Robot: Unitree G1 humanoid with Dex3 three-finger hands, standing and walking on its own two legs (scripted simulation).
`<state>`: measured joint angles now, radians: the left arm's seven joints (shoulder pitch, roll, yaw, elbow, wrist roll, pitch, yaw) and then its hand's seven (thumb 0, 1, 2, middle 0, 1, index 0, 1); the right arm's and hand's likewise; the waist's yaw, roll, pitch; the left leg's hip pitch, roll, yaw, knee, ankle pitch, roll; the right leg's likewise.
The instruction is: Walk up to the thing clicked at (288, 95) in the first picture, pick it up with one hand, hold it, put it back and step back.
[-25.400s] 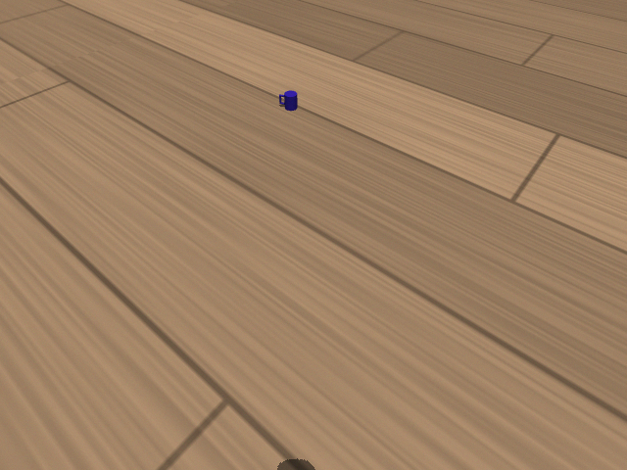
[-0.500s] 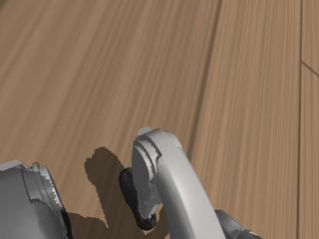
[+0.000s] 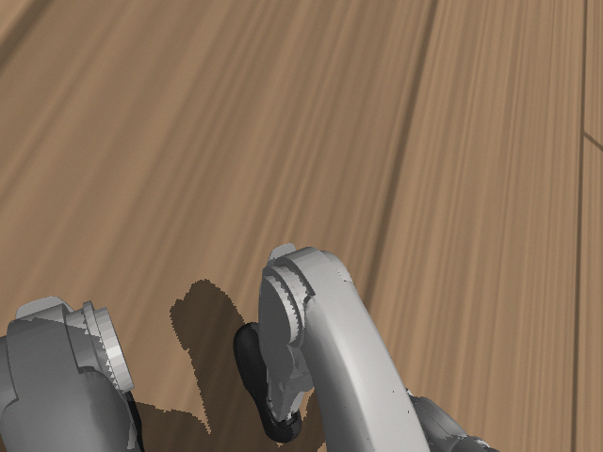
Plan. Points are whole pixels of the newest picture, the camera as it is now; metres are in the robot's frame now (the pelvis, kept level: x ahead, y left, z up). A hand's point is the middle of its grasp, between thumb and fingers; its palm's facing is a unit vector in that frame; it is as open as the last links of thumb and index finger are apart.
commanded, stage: settle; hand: left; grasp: from above
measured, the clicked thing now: out of the picture +0.41 +0.37 -0.26
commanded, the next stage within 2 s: lift in 0.60 s
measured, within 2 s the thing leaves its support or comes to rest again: leaves its support in 0.06 s
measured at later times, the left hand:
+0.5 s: hand out of the picture +0.41 +0.36 -0.13, palm faces -0.44 -0.15 -0.88, open 10.1 cm
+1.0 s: hand out of the picture +0.38 +0.37 -0.05, palm faces -0.44 -0.15 -0.88, open 10.1 cm
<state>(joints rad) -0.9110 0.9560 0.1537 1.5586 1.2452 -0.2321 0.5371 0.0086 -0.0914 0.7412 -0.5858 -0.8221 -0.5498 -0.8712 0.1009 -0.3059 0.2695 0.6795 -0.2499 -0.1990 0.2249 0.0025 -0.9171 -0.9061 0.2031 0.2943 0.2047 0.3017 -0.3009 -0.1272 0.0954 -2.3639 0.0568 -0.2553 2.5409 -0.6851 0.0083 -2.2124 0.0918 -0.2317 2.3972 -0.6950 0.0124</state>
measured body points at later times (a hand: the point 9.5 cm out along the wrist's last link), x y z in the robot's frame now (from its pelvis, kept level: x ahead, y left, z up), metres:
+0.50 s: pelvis +0.00 -0.01 +0.03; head +0.23 +0.09 +0.41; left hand +0.43 +0.37 -0.08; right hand +0.12 -0.26 -0.07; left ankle +0.07 +0.13 -0.27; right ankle +0.10 -0.10 -0.27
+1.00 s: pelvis -0.01 +0.00 +0.08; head +0.19 +0.09 +0.47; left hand +0.40 +0.37 +0.00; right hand +0.09 -0.25 -0.03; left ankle +0.07 +0.13 -0.27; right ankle +0.10 -0.10 -0.27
